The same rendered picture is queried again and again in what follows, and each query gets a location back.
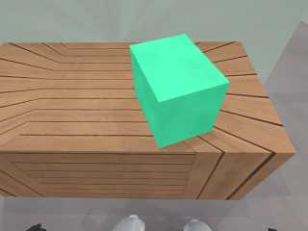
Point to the left robot thigh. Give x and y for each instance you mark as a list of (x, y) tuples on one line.
[(130, 224)]

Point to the right robot thigh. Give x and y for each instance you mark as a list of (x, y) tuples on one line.
[(196, 225)]

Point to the robot thigh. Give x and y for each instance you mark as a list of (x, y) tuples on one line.
[(130, 224), (196, 225)]

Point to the carton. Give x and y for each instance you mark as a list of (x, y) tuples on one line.
[(179, 89)]

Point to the pedestal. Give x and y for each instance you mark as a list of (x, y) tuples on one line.
[(72, 126)]

